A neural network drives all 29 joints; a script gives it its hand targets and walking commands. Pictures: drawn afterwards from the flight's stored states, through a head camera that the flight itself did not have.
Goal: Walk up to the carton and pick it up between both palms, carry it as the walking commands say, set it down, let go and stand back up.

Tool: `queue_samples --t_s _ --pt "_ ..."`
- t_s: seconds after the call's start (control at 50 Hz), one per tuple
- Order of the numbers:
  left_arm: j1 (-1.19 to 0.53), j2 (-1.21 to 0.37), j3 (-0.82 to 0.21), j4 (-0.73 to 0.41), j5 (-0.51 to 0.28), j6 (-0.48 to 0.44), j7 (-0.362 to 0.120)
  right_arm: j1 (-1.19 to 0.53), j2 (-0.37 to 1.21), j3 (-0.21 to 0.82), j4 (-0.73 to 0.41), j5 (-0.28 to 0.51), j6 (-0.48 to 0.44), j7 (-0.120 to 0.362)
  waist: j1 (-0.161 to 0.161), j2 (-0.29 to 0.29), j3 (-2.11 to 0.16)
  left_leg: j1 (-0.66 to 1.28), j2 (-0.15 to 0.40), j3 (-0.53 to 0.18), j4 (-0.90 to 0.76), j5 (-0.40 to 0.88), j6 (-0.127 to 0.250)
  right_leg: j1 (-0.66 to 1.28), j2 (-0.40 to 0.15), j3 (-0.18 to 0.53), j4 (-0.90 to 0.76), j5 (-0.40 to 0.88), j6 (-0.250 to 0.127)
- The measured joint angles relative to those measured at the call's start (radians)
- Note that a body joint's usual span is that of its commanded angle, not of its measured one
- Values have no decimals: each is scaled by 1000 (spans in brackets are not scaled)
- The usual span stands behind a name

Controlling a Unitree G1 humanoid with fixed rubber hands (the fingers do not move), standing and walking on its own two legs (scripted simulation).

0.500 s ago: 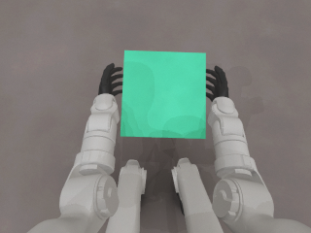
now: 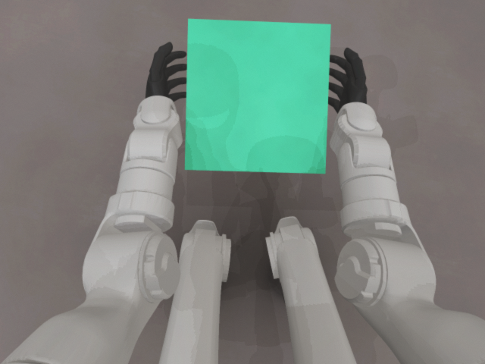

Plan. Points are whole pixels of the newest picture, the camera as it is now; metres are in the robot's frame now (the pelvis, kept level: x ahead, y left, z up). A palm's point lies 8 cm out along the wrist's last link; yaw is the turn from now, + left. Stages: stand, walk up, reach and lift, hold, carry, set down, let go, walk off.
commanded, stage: set down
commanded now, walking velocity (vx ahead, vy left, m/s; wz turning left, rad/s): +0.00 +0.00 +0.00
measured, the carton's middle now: (252, 114) +0.50 -0.02 -0.19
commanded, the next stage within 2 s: none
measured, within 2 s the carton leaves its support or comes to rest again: rests again in 1.36 s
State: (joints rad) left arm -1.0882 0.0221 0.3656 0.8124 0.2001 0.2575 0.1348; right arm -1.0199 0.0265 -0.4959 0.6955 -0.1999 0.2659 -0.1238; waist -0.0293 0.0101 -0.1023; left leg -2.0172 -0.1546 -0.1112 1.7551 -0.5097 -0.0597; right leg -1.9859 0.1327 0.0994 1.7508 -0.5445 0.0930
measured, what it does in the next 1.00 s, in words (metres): lowers itself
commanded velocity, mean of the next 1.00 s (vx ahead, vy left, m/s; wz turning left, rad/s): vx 0.00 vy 0.00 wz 0.00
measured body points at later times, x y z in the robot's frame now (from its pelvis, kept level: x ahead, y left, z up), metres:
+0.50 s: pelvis -0.01 +0.00 -0.06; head +0.33 +0.01 +0.24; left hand +0.53 +0.13 -0.20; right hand +0.52 -0.16 -0.19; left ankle +0.10 +0.12 -0.46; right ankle +0.10 -0.14 -0.46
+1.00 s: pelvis +0.00 +0.00 -0.10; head +0.37 -0.01 +0.16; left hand +0.55 +0.13 -0.27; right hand +0.53 -0.16 -0.27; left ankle +0.10 +0.12 -0.46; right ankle +0.09 -0.14 -0.46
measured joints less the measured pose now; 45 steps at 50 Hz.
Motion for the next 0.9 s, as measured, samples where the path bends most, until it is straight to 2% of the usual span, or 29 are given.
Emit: queue_samples --t_s 0.56,0.9 --pt "-185 80 -21 38 -41 7 14 -194 -69 21 56 47 -7 -25 8 -7 150 -206 -13 6 206 -27 -21 -209 25 -12 207 -25 13" --pt "-260 152 -71 85 -119 -19 16 -274 -116 86 101 99 -28 -30 10 1 288 -242 3 28 325 -73 -17 -251 36 -15 325 -61 17"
